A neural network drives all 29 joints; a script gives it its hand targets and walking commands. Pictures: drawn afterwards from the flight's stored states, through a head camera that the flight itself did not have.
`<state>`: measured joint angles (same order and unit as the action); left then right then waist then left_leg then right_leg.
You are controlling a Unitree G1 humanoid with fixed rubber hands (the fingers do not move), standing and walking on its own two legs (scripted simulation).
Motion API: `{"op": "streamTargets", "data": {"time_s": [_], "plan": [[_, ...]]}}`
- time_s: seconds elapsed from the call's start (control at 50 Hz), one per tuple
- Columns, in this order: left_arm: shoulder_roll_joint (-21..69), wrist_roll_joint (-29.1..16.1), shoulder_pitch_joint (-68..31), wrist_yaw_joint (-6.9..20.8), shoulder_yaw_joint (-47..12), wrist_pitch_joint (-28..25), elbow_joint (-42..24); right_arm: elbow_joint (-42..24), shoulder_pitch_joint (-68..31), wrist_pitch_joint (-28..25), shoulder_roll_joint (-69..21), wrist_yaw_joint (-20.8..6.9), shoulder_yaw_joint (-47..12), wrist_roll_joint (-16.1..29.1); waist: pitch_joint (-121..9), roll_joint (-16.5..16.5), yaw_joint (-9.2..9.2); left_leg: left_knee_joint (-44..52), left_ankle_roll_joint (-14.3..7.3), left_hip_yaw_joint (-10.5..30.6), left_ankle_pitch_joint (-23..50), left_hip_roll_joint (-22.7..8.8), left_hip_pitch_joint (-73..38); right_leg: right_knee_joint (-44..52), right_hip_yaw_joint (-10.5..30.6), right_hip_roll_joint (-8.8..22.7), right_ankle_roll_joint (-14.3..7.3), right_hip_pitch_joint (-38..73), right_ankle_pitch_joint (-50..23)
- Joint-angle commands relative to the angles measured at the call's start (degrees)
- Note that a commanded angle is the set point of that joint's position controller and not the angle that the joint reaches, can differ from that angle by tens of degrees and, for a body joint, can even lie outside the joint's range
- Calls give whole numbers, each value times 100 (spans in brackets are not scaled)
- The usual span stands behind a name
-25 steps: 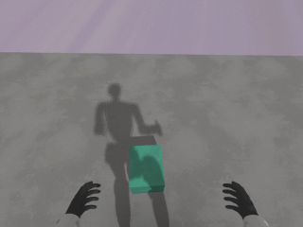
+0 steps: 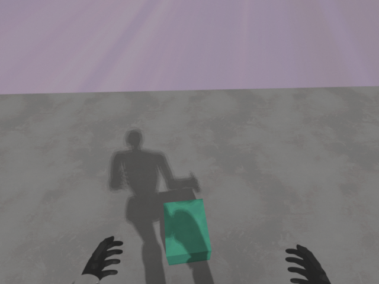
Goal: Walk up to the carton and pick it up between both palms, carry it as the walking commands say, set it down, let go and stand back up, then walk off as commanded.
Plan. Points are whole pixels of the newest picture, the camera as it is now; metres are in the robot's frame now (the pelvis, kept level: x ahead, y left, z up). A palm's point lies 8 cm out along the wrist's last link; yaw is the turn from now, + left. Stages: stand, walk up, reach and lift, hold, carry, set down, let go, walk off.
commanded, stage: stand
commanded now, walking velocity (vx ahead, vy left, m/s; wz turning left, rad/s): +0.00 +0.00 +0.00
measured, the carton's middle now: (186, 231) +0.48 +0.06 -0.69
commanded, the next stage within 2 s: walk off in 1.80 s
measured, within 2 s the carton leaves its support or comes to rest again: neither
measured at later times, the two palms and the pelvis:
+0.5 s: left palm (76, 283) +0.15 +0.26 -0.09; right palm out of the picture +0.13 -0.31 -0.09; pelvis +0.02 -0.02 +0.00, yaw +0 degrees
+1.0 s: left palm out of the picture +0.10 +0.26 -0.10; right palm out of the picture +0.08 -0.32 -0.09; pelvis -0.01 -0.02 +0.01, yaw -1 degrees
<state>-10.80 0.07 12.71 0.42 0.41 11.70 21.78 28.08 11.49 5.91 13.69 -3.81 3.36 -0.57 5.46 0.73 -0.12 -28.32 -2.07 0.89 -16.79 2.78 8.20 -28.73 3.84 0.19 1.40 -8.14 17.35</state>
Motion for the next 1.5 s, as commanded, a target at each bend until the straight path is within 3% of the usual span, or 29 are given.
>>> {"op": "streamTargets", "data": {"time_s": [0.0,0.06,0.1,0.12,0.16,0.24,0.28,0.3,0.5,0.58,0.6,0.66,0.7,0.72,0.76,0.86,0.88,0.9,0.98,1.08,1.1,1.18,1.22,1.26,1.32,1.38,1.44,1.46,1.48], "plan": [[-1296,218,31,-152,459,-878,325,327,-289,-382,1059,326,242,-257,-877,-351,24,226,151,381,1307,-573,240,186,149,299,-121,-199,-1003],[-1266,207,-99,-117,436,-1071,514,636,-333,-504,1107,338,233,-162,-1167,69,27,108,178,317,1949,-547,103,229,291,297,-179,-14,-1712],[-1298,187,-249,-88,396,-1093,665,806,-349,-517,1085,356,218,-113,-1183,-126,121,98,172,316,2413,-579,-65,201,146,320,-166,-211,-2130],[-1298,164,-151,-77,428,-1125,784,870,-312,-541,1131,368,184,-132,-1029,-101,15,140,171,307,2569,-600,76,220,177,310,-139,-109,-2079],[-1310,174,-229,-74,401,-1112,895,1024,-318,-563,1316,402,285,-107,-1247,63,134,-12,113,372,2914,-643,-252,119,158,304,-231,-219,-2520],[-1453,212,-91,-136,385,-1166,1115,1236,-293,-593,1281,413,218,-160,-1292,-115,58,165,74,420,2169,-719,-83,357,350,381,-233,42,-2001],[-1482,254,-222,-147,377,-1210,1220,1317,-372,-626,1314,452,213,-181,-1094,255,74,357,92,476,2189,-736,20,292,339,318,-282,-29,-1819],[-1559,192,-146,-163,387,-1239,1170,1302,-370,-644,1377,438,201,-140,-1142,-64,75,276,58,530,2105,-747,-33,400,308,305,-240,-87,-1742],[-1777,235,-193,-169,393,-1303,1707,1711,-352,-675,1464,450,109,-148,-671,-148,101,576,72,576,1350,-779,195,644,453,365,-302,-146,-1495],[-1787,190,-225,-154,333,-1342,1835,1857,-365,-724,1473,474,76,-131,-1027,125,140,502,56,498,1854,-785,-87,576,494,384,-334,-24,-1874],[-1849,207,-215,-162,372,-1332,1924,1894,-474,-725,1493,473,97,-96,-763,-157,93,477,81,608,1774,-819,-1,758,454,404,-315,-174,-1850],[-1678,163,-238,-148,279,-1322,1976,2090,-402,-725,1560,466,80,-85,-847,14,72,610,91,579,1607,-840,66,658,429,353,-281,-38,-1773],[-1712,182,-194,-164,282,-1299,2071,2095,-460,-720,1631,476,89,-118,-724,-224,89,711,81,617,1371,-810,-47,736,440,342,-265,-112,-1580],[-1657,180,-268,-166,254,-1338,2134,2075,-552,-746,1611,472,54,-116,-856,-2,75,708,50,604,1399,-840,20,751,521,400,-325,-93,-1646],[-1897,159,-185,-142,304,-1330,2130,2225,-277,-736,1546,449,54,-108,-717,-296,171,743,112,592,1322,-785,-14,758,456,360,-255,-172,-1523],[-1803,141,-361,-144,238,-1365,2347,2428,-477,-746,1580,457,27,-65,-751,-286,118,758,71,630,1339,-803,-78,879,581,435,-294,-115,-1480],[-1833,203,-260,-150,252,-1347,2436,2517,-352,-731,1567,477,40,-96,-688,-247,139,785,78,593,1222,-829,-105,966,562,425,-287,-104,-1435],[-1847,175,-320,-152,227,-1336,2424,2501,-372,-705,1671,470,28,-114,-645,154,91,723,75,532,1188,-823,36,973,567,418,-295,-165,-1352],[-1905,138,-382,-143,200,-1353,2607,2610,-422,-734,1657,463,-26,-58,-520,-184,100,817,51,684,1177,-842,54,994,613,472,-318,-133,-1333],[-1964,196,-430,-119,224,-1348,2777,2758,-501,-760,1648,439,-35,-100,-482,206,176,1014,34,720,680,-896,54,1101,702,508,-350,-155,-1137],[-2074,147,-407,-122,247,-1324,2800,2757,-494,-732,1723,431,-17,-76,-573,-143,72,1013,79,729,725,-882,84,1072,558,456,-330,-56,-999],[-2022,160,-426,-124,230,-1308,2890,2813,-556,-724,1725,445,-24,-76,-394,-117,123,1126,74,736,342,-829,196,1170,546,391,-322,-272,-763],[-1974,153,-367,-110,168,-1353,2993,2917,-564,-750,1664,424,-45,-89,-351,178,86,1066,30,697,355,-895,92,1258,574,466,-316,-309,-757],[-2017,173,-488,-117,209,-1362,2996,2947,-497,-702,1786,421,-13,-59,-372,-197,117,1153,76,731,341,-837,184,1205,568,425,-310,-193,-715],[-1947,110,-370,-107,173,-1341,3049,2990,-587,-754,1788,437,-46,-37,-650,68,12,1085,48,754,382,-896,60,1278,639,471,-364,-93,-736],[-2050,119,-494,-119,177,-1330,3204,3050,-463,-745,1751,433,-72,-11,-521,-289,124,1105,19,833,645,-950,15,1138,549,457,-319,-122,-1049],[-1999,164,-497,-142,157,-1369,3250,3025,-661,-720,1805,422,-49,-32,-545,-8,58,986,72,727,1064,-909,-128,1189,630,491,-329,-140,-1354],[-2078,150,-546,-153,177,-1363,3268,3071,-551,-717,1733,418,-66,-26,-904,-282,237,1035,55,818,1061,-952,-279,1131,562,522,-268,52,-1354],[-2154,114,-556,-140,209,-1331,3305,3126,-523,-697,1836,429,-88,-38,-708,-231,75,960,81,720,1344,-908,-190,1161,540,514,-272,29,-1402]]}}
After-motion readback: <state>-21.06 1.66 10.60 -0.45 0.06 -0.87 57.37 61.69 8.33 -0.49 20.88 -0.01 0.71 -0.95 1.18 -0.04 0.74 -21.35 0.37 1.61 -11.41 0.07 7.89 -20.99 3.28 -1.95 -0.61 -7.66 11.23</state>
